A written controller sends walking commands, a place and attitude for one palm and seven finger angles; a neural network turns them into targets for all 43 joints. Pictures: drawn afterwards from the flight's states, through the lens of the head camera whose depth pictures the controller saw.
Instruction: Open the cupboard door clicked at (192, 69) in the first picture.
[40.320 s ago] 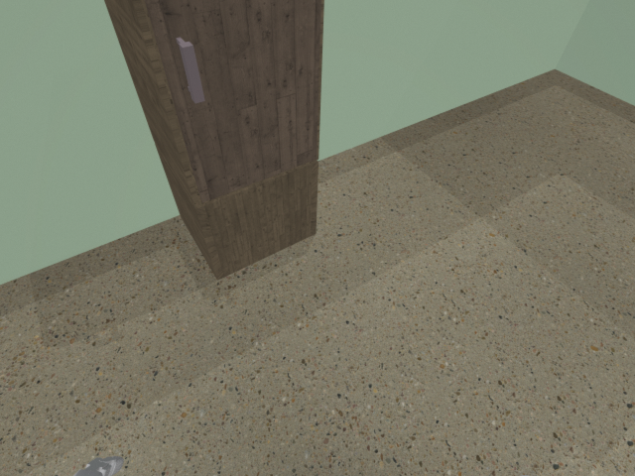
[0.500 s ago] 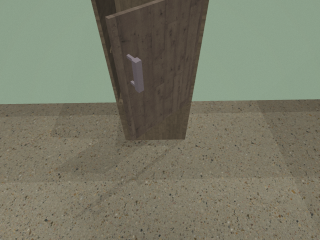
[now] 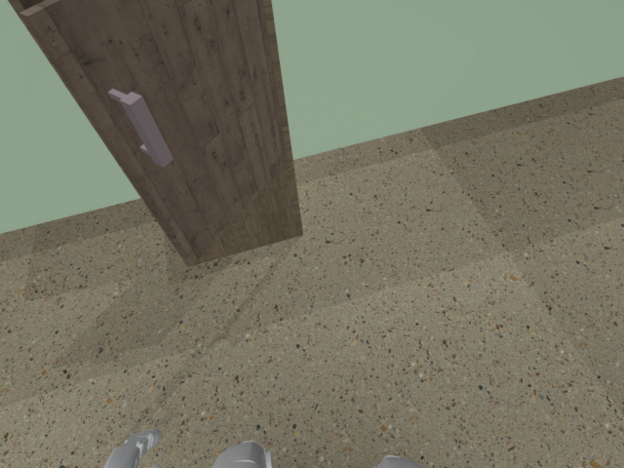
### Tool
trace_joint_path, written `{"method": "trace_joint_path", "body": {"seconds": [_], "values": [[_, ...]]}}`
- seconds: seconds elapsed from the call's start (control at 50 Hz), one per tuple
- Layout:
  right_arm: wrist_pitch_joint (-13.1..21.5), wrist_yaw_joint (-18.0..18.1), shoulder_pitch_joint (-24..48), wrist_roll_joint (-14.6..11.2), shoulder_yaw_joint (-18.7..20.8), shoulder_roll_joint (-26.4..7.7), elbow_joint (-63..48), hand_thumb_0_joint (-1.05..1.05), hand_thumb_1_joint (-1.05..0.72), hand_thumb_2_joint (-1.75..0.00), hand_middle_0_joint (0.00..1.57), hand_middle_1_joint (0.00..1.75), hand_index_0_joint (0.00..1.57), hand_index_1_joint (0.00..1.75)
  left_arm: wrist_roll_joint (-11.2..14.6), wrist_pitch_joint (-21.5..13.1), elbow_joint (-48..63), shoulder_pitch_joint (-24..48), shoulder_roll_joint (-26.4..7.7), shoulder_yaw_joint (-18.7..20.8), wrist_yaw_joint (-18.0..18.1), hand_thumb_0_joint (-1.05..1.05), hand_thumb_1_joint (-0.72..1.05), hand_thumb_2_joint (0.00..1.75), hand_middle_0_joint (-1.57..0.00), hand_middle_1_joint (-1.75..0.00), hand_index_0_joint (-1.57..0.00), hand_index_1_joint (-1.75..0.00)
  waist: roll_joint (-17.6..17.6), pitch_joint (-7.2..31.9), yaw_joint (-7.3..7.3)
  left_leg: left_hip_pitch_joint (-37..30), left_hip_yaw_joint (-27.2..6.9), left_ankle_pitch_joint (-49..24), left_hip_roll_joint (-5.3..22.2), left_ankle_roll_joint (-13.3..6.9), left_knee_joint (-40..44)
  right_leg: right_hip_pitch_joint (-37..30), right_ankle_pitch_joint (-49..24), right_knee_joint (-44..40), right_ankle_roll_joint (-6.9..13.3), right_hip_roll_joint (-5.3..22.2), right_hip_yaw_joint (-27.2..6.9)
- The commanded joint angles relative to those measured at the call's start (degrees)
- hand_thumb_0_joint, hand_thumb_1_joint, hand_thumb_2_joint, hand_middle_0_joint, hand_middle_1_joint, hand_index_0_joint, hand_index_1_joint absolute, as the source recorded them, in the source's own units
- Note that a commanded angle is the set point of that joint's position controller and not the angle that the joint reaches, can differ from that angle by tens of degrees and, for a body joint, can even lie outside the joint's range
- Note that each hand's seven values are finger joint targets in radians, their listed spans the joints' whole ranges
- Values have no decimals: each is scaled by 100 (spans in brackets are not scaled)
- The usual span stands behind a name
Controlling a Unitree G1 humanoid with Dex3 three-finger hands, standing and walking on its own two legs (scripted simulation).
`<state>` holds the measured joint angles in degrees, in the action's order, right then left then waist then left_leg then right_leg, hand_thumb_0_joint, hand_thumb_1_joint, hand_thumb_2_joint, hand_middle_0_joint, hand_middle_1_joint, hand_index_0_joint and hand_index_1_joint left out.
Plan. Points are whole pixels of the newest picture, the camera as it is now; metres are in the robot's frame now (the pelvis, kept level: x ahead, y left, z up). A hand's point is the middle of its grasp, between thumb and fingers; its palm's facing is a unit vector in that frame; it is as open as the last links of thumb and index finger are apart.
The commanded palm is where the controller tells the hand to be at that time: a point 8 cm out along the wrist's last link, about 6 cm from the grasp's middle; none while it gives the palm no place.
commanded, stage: walk to a spot facing it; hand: left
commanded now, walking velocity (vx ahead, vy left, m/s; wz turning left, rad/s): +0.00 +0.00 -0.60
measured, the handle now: (140, 128) +0.57 +0.31 +0.08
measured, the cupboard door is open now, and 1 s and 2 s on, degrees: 40 40 40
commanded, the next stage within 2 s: none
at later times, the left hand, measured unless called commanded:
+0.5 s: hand (216, 435) +0.17 +0.17 -0.15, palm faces -0.27 -0.94 -0.20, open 7.4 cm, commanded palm none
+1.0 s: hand (272, 410) +0.21 +0.09 -0.16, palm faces -0.53 -0.83 -0.18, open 7.4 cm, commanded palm none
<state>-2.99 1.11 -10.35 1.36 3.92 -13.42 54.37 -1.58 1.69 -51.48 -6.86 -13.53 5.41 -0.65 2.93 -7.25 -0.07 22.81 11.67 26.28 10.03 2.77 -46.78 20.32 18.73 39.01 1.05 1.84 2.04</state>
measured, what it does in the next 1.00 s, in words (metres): steps on the spot, turning right: left foot, then right foot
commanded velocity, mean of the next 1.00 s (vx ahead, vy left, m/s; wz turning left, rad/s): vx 0.09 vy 0.00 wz -0.60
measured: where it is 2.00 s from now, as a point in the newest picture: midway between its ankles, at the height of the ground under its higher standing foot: (462, 432)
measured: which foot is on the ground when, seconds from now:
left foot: up 0.00-0.26, down 0.28-0.60, up 0.62-0.96, down 0.98-1.00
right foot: down 0.00-0.28, up 0.30-0.58, down 0.60-0.98, up 1.00-1.00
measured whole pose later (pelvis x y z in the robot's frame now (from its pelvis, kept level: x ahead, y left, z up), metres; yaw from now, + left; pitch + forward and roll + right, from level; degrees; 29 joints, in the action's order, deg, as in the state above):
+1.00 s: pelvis +0.05 -0.03 +0.01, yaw -36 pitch +2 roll -1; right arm 0.8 0.6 -12.1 1.3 2.5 -12.4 49.0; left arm -0.9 2.1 -52.7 -13.5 -11.8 4.4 -1.4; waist -0.6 -2.5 -0.1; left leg 16.7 2.0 20.4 2.1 0.8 -31.6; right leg 18.6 23.1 36.7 2.0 -5.3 -5.8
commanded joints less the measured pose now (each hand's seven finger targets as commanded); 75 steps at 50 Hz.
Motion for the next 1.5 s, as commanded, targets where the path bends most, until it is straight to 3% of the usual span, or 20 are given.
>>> {"method": "trace_joint_path", "body": {"seconds": [0.0,0.22,0.26,0.28,0.36,0.46,0.54,0.58,0.64,0.72,0.9,0.92,0.96,0.98,1.1,1.28,1.34,1.36,1.38,1.48], "values": [[69,52,446,-42,105,-436,-756,0,-90,-90,20,30,20,30,-9,-47,218,-507,-1126,226,214,0,90,90,-20,-30,-20,-30,-1706,841,-212,1377,-1143,280,-409,40,-2155,-1302,-2435,-1697,1098,1377,-2257],[234,143,-473,-118,22,-388,-589,0,-90,-90,20,30,20,30,61,17,403,-114,-887,173,155,0,90,90,-20,-30,-20,-30,-869,1144,291,-1344,-1084,-1153,-802,-58,2054,-278,-2444,-1032,500,516,-2190],[305,183,-622,2,171,-1284,-691,0,-90,-90,20,30,20,30,118,21,620,-269,-381,27,28,0,90,90,-20,-30,-20,-30,1663,1171,247,-2217,-3376,-2215,1577,-1034,3142,1314,1402,968,-213,-584,-645],[283,191,-575,58,136,-1364,-791,0,-90,-90,20,30,20,30,40,27,679,-180,-547,72,-27,0,90,90,-20,-30,-20,-30,1057,935,301,-1433,-3552,-1804,1973,-1495,3206,1260,1674,2101,-274,-354,-590],[346,211,-119,62,-9,-823,-864,0,-90,-90,20,30,20,30,28,71,455,-126,-397,82,-156,0,90,90,-20,-30,-20,-30,835,773,-28,-1494,-1530,-3803,784,-998,2621,1334,698,2820,-456,-75,-272],[310,161,-750,75,113,-966,-590,0,-90,-90,20,30,20,30,46,20,602,269,-235,-40,-182,0,90,90,-20,-30,-20,-30,959,984,318,-2007,-882,-4516,794,-891,2166,605,693,849,-359,-162,290],[251,99,-526,24,179,-1115,-623,0,-90,-90,20,30,20,30,54,-42,416,-320,-438,10,-162,0,90,90,-20,-30,-20,-30,767,1096,-51,-1415,-539,-3783,722,-473,1308,-854,-643,-1068,-132,-276,441],[223,29,-162,-87,43,-455,-1008,0,-90,-90,20,30,20,30,-16,-125,179,-1115,-1532,242,8,0,90,90,-20,-30,-20,-30,-2120,1311,-460,1067,50,827,-490,160,-976,-2634,-4029,-1709,854,1940,-2441],[116,130,127,-86,51,-601,-892,0,-90,-90,20,30,20,30,51,-56,259,-715,-1167,180,192,0,90,90,-20,-30,-20,-30,-1824,1079,-311,1436,-1243,512,-345,124,-2194,-2035,-3694,-1550,1180,1470,-2190],[55,41,-72,-52,0,-376,-716,0,-90,-90,20,30,20,30,29,-70,419,-366,-985,110,203,0,90,90,-20,-30,-20,-30,-870,1177,-49,626,-1019,-107,-497,193,-1409,-1352,-2383,-1768,1005,1063,-1809],[344,-46,-416,-35,39,-380,-765,0,-90,-90,20,30,20,30,26,-158,379,-284,-1020,171,13,0,90,90,-20,-30,-20,-30,-986,661,123,-950,-844,-429,-962,-26,1363,-84,1263,-2159,901,594,-2496],[405,-2,-878,-35,48,-478,-610,0,-90,-90,20,30,20,30,52,-161,423,-106,-892,147,-13,0,90,90,-20,-30,-20,-30,-768,687,384,-1970,-889,-616,-853,-80,2103,721,1497,-1758,672,350,-2266],[473,116,-1838,102,238,-1431,-457,0,-90,-90,20,30,20,30,97,-202,787,95,-266,2,-117,0,90,90,-20,-30,-20,-30,1810,757,764,-3073,-4049,1574,1770,-993,3690,2592,1747,1206,9,-706,-428],[506,154,-1734,104,221,-1477,-514,0,-90,-90,20,30,20,30,38,-254,947,510,-468,83,-208,0,90,90,-20,-30,-20,-30,887,494,745,-2475,-4267,1524,2138,-1385,3934,2666,1400,1957,-12,-112,-531],[696,136,-1622,55,-113,-519,-301,0,-90,-90,20,30,20,30,-24,-190,484,286,21,-48,-347,0,90,90,-20,-30,-20,-30,530,491,286,-2534,-1018,-3495,741,-632,3082,2412,-336,2728,-179,171,-7],[639,86,-1986,93,-98,-689,67,0,-90,-90,20,30,20,30,18,-175,517,936,-35,-143,-361,0,90,90,-20,-30,-20,-30,715,330,287,-2342,98,-5207,942,-692,2599,811,-318,294,181,-209,782],[627,38,-1367,-31,-66,-907,-63,0,-90,-90,20,30,20,30,7,-302,-74,-1146,-533,47,-250,0,90,90,-20,-30,-20,-30,420,1278,-812,-1196,438,-5786,685,-320,166,-2380,-585,-548,568,-431,712],[632,-44,-1306,-153,-145,-493,-271,0,-90,-90,20,30,20,30,-12,-359,-264,-2010,-1257,225,-143,0,90,90,-20,-30,-20,-30,-1022,1947,-1155,642,486,-1955,-42,-64,-1830,-4052,-348,-1070,1140,1135,-1502],[628,4,-935,-195,-107,-326,-511,0,-90,-90,20,30,20,30,144,-333,-353,-2139,-1668,279,-66,0,90,90,-20,-30,-20,-30,-1546,1946,-1043,1819,-276,1075,-591,12,-3456,-4045,-974,-1977,1647,2333,-3661],[373,-55,-1120,32,-60,-149,-50,0,-90,-90,20,30,20,30,49,-427,157,-245,-607,-33,81,0,90,90,-20,-30,-20,-30,-651,714,184,842,-1085,-846,66,28,-2238,-567,-195,-2778,996,1230,-1467]]}}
